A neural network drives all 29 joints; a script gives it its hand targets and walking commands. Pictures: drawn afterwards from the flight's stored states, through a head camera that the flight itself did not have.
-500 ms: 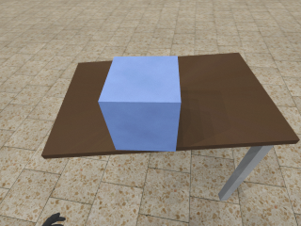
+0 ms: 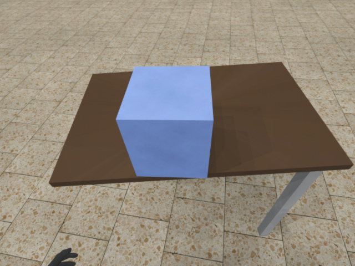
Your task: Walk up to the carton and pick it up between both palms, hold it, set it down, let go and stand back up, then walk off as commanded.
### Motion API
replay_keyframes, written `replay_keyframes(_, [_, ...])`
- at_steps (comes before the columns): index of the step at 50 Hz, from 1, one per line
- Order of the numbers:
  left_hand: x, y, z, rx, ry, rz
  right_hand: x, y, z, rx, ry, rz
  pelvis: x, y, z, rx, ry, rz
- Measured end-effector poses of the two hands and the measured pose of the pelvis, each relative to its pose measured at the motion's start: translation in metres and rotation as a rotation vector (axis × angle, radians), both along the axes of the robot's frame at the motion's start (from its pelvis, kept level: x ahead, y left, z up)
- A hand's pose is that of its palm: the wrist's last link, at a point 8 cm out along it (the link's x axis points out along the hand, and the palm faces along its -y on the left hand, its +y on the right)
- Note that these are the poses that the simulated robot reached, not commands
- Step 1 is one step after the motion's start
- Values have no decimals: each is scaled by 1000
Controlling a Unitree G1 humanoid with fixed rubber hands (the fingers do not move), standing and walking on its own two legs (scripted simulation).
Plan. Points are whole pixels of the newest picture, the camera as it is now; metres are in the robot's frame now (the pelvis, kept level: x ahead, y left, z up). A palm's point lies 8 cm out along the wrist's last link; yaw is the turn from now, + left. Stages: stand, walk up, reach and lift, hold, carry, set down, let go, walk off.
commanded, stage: walk up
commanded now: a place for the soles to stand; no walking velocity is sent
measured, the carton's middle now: (171, 123) +0.45 +0.04 +0.08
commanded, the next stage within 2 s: reach and lift in 0.12 s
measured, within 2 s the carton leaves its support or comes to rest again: neither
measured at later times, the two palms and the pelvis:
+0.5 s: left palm (60, 253) +0.18 +0.29 -0.04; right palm out of the picture +0.15 -0.28 -0.07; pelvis +0.01 -0.01 +0.01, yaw +0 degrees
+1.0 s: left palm (52, 246) +0.18 +0.28 +0.01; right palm (316, 264) +0.15 -0.23 +0.00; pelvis +0.01 +0.00 +0.03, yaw +0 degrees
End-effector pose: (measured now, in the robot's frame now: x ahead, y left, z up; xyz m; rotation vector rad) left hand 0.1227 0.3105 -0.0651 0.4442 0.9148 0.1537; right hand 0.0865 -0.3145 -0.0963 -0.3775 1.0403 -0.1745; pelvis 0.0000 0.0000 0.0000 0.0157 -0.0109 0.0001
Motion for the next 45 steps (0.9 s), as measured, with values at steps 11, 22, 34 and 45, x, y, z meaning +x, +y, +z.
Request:
replay_keyframes(11, [1,4,-10,14,180,114,18,6,0,43,-103,32,-1,-1,-1,1,-5,0])
replay_keyframes(22, [52,-22,16,-27,8,63,59,29,16,91,-284,42,8,-6,3,5,-57,-2])
replay_keyframes(34, [63,-23,43,-48,-98,53,57,52,49,104,-380,18,15,-5,20,3,-128,-5])
replay_keyframes(45, [59,-24,61,-103,-198,39,57,75,80,117,-453,11,9,2,27,-6,-125,-5])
